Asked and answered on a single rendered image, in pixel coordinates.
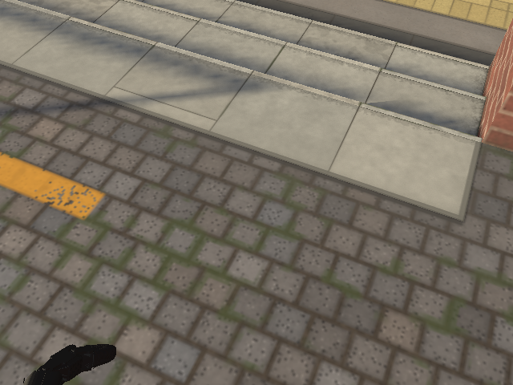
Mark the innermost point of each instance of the robot left hand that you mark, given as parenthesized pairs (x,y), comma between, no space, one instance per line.
(69,362)

